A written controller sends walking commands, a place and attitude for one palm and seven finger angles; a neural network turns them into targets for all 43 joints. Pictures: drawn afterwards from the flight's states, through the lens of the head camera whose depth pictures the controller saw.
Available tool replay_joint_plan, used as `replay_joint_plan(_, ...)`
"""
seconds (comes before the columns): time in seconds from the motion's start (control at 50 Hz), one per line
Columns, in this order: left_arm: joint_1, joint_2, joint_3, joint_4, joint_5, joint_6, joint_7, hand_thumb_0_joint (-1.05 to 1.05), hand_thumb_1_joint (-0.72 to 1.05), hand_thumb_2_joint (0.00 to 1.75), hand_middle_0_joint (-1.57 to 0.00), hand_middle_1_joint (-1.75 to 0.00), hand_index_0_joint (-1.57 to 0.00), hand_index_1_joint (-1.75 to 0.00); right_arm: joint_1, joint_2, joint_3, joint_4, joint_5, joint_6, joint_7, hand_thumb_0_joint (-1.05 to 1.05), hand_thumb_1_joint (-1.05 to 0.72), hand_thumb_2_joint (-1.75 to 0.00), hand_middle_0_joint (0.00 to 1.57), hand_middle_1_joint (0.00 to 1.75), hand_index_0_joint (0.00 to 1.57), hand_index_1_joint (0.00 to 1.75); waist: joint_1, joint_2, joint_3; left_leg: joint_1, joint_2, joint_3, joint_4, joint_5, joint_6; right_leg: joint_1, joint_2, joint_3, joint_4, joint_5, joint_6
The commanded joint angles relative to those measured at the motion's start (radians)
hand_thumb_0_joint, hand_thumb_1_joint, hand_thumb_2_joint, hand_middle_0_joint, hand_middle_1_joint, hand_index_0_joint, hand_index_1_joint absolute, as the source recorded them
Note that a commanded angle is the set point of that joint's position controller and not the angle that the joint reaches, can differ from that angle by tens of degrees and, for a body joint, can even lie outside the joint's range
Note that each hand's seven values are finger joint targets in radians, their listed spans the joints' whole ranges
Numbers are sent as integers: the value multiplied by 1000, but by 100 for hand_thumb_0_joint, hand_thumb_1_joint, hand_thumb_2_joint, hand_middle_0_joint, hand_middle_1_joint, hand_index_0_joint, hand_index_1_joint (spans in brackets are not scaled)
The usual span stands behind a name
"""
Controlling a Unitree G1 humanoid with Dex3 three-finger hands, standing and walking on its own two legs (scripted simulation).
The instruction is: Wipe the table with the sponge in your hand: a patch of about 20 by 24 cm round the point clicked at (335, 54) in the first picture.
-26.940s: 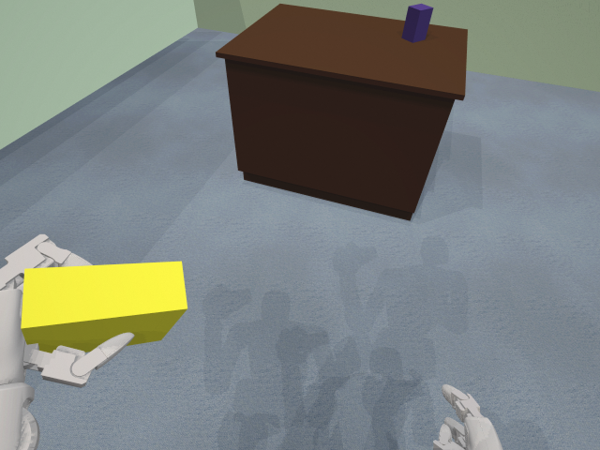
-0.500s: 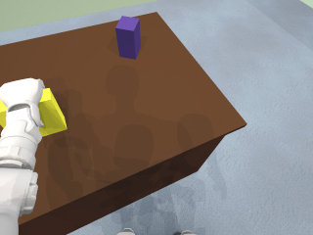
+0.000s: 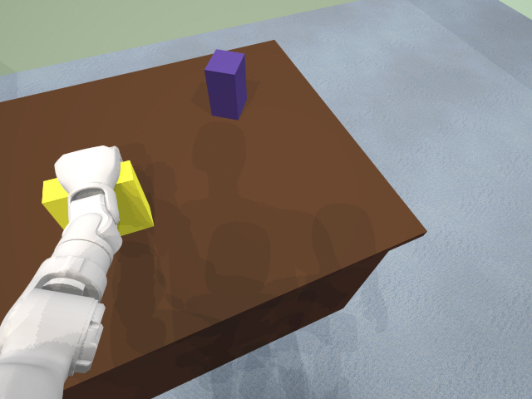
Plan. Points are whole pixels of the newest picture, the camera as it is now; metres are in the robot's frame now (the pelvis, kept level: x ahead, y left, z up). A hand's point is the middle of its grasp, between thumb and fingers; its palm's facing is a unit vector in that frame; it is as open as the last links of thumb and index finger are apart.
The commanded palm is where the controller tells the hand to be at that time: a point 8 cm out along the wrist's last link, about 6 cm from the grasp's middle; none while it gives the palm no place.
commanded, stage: wipe back along the middle lane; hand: left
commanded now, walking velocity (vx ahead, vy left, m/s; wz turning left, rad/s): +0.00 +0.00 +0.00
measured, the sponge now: (108, 213) +0.41 +0.30 -0.03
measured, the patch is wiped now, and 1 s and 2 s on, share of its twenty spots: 0.45 0.65 0.80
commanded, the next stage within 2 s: none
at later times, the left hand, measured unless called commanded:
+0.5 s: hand (117, 208) +0.40 +0.26 +0.02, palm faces -0.09 +0.01 -1.00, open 9.6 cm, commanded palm +0.36 +0.23 +0.05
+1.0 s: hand (123, 232) +0.35 +0.24 +0.02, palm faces -0.04 -0.01 -1.00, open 9.6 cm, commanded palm +0.30 +0.21 +0.05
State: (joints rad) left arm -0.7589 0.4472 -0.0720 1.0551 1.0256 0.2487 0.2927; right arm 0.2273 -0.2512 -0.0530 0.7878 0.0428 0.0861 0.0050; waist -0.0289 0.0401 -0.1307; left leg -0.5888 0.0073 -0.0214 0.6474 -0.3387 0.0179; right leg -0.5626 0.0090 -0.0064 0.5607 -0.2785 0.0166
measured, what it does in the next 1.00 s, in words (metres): stands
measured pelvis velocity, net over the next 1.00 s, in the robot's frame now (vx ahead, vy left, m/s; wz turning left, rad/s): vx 0.00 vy -0.01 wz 0.00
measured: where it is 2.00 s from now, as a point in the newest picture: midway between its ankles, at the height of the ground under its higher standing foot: outside the picture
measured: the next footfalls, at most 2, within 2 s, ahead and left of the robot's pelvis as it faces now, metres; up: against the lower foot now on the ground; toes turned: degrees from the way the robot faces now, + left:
none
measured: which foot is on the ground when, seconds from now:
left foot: down 0.00-1.00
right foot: down 0.00-1.00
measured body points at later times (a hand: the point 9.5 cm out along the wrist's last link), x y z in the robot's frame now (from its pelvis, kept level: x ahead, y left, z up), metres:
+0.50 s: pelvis -0.01 -0.01 +0.00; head +0.05 -0.01 +0.45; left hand +0.40 +0.25 +0.07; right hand +0.10 -0.27 -0.13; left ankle -0.03 +0.10 -0.72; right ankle -0.02 -0.14 -0.72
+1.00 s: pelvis +0.00 -0.01 +0.01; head +0.02 -0.02 +0.46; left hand +0.35 +0.23 +0.07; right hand +0.18 -0.24 -0.11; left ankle -0.03 +0.10 -0.72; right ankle -0.02 -0.14 -0.72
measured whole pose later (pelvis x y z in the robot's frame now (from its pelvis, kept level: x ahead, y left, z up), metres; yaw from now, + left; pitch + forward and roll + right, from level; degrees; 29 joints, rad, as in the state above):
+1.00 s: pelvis +0.00 -0.01 +0.01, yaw +0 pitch +9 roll -1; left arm -0.42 0.27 -0.23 0.67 1.00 0.45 0.33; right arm 0.11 -0.25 -0.03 0.71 0.07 0.14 0.00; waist 0.04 0.05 -0.14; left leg -0.43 0.00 -0.01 0.59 -0.33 0.01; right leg -0.42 0.00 0.00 0.55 -0.29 0.01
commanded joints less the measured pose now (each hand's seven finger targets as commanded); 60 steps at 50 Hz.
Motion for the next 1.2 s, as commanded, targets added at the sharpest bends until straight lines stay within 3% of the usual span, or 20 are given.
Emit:
replay_joint_plan(0.0, -295, 70, -20, -143, 6, 1, 12, 0, 10, 130, -120, -160, -120, -160, 51, -153, -47, -66, -2, -12, -6, 0, -90, -90, 20, 30, 20, 30, -39, -2, -371, 302, 16, 0, -24, 547, 1, 151, 24, -30, -4, 435, -61)
replay_joint_plan(0.04, -232, 72, 3, -142, -7, 7, 13, 0, 10, 130, -120, -160, -120, -160, 34, -151, -46, -74, 1, -9, -5, 0, -90, -90, 20, 30, 20, 30, -19, -13, -375, 284, 10, 3, -28, 549, 4, 187, 23, -26, -5, 453, -64)
replay_joint_plan(0.1, -233, 42, -40, -132, 3, 26, 12, 0, 10, 130, -120, -160, -120, -160, 16, -153, -37, -81, 4, 1, -6, 0, -90, -90, 20, 30, 20, 30, -28, -32, -312, 249, 5, 7, -46, 463, 5, 172, 20, -32, -11, 414, -64)
replay_joint_plan(0.14, -206, 56, -9, -129, -5, 34, 19, 0, 10, 130, -120, -160, -120, -160, 1, -152, -37, -85, 6, 2, -7, 0, -90, -90, 20, 30, 20, 30, -14, -34, -307, 244, 4, 8, -52, 450, 8, 184, 18, -30, -12, 400, -67)
replay_joint_plan(0.16, -194, 41, -29, -134, -3, 38, 20, 0, 10, 130, -120, -160, -120, -160, 0, -153, -35, -90, 5, 3, -8, 0, -90, -90, 20, 30, 20, 30, -10, -32, -313, 244, 1, 8, -56, 438, 7, 188, 19, -32, -12, 390, -67)
replay_joint_plan(0.32, -146, 25, -38, -85, -1, 73, 29, 0, 10, 130, -120, -160, -120, -160, -30, -151, -24, -105, 11, 5, -16, 0, -90, -90, 20, 30, 20, 30, -8, -92, -251, 194, -7, 20, -76, 306, 13, 181, 14, -26, -31, 308, -62)
replay_joint_plan(0.34, -155, 12, -43, -103, -8, 70, 27, 0, 10, 130, -120, -160, -120, -160, -41, -148, -23, -112, 13, 3, -16, 0, -90, -90, 20, 30, 20, 30, -6, -74, -258, 199, -7, 20, -78, 316, 13, 187, 13, -23, -31, 318, -64)
replay_joint_plan(0.38, -118, 44, -24, -102, -7, 75, 27, 0, 10, 130, -120, -160, -120, -160, -40, -150, -21, -117, 13, 6, -18, 0, -90, -90, 20, 30, 20, 30, 6, -74, -272, 197, -12, 24, -75, 311, 14, 209, 12, -20, -29, 324, -64)
replay_joint_plan(0.44, -112, -27, -65, -135, -13, 74, 22, 0, 10, 130, -120, -160, -120, -160, -57, -139, -23, -127, 16, 4, -17, 0, -90, -90, 20, 30, 20, 30, 4, -73, -278, 214, -8, 22, -77, 325, 13, 200, 13, -25, -28, 321, -65)
replay_joint_plan(0.48, -55, -22, -62, -144, -12, 80, 24, 0, 10, 130, -120, -160, -120, -160, -61, -141, -22, -135, 15, 5, -16, 0, -90, -90, 20, 30, 20, 30, 17, -65, -274, 220, -10, 22, -77, 326, 11, 205, 15, -26, -28, 320, -68)
replay_joint_plan(0.5, -63, -54, -89, -160, -12, 82, 23, 0, 10, 130, -120, -160, -120, -160, -71, -137, -22, -137, 16, 6, -16, 0, -90, -90, 20, 30, 20, 30, 9, -60, -264, 230, -9, 24, -75, 332, 11, 193, 16, -26, -29, 325, -68)
replay_joint_plan(0.54, -44, -45, -67, -191, -25, 86, 25, 0, 10, 130, -120, -160, -120, -160, -81, -137, -25, -142, 18, 5, -15, 0, -90, -90, 20, 30, 20, 30, 20, -65, -280, 236, -5, 19, -79, 351, 9, 212, 16, -27, -27, 337, -71)
replay_joint_plan(0.64, 43, -93, -91, -247, -45, 118, 24, 0, 10, 130, -120, -160, -120, -160, -124, -133, -21, -161, 24, 9, -12, 0, -90, -90, 20, 30, 20, 30, 34, -107, -257, 237, -8, 20, -86, 364, 10, 241, 14, -28, -30, 370, -70)
replay_joint_plan(0.76, 94, -77, -94, -315, -45, 164, 17, 0, 10, 130, -120, -160, -120, -160, -161, -137, -15, -171, 27, 15, -17, 0, -90, -90, 20, 30, 20, 30, 45, -101, -219, 254, -15, 18, -100, 343, 10, 252, 12, -29, -40, 350, -72)
replay_joint_plan(0.94, 269, -150, -135, -458, -49, 207, -7, 0, 10, 130, -120, -160, -120, -160, -221, -126, -10, -214, 27, 16, -5, 0, -90, -90, 20, 30, 20, 30, 76, -83, -246, 307, -10, 11, -90, 453, -1, 282, 13, -34, -20, 422, -80)
replay_joint_plan(0.98, 291, -146, -137, -481, -53, 219, -7, 0, 10, 130, -120, -160, -120, -160, -231, -127, -6, -217, 28, 16, -6, 0, -90, -90, 20, 30, 20, 30, 74, -114, -227, 302, -12, 9, -90, 439, 0, 285, 14, -30, -20, 426, -79)
replay_joint_plan(1.02, 310, -192, -175, -510, -54, 232, -10, 0, 10, 130, -120, -160, -120, -160, -247, -123, -4, -223, 30, 16, -3, 0, -90, -90, 20, 30, 20, 30, 70, -127, -203, 303, -11, 9, -93, 430, -1, 274, 14, -35, -23, 415, -78)
replay_joint_plan(1.06, 323, -209, -192, -551, -64, 242, -12, 0, 10, 130, -120, -160, -120, -160, -267, -119, -3, -234, 32, 17, -1, 0, -90, -90, 20, 30, 20, 30, 77, -101, -194, 315, -10, 7, -100, 424, -1, 273, 13, -37, -26, 389, -79)
replay_joint_plan(1.14, 312, -185, -174, -572, -64, 259, -14, 0, 10, 130, -120, -160, -120, -160, -289, -120, 2, -231, 35, 19, -5, 0, -90, -90, 20, 30, 20, 30, 79, -117, -178, 307, -15, 2, -111, 376, -4, 273, 15, -35, -28, 355, -82)
replay_joint_plan(1.18, 308, -210, -206, -565, -58, 265, -18, 0, 10, 130, -120, -160, -120, -160, -297, -116, 7, -231, 34, 20, -8, 0, -90, -90, 20, 30, 20, 30, 76, -115, -161, 310, -18, 5, -112, 349, 0, 262, 15, -34, -32, 333, -83)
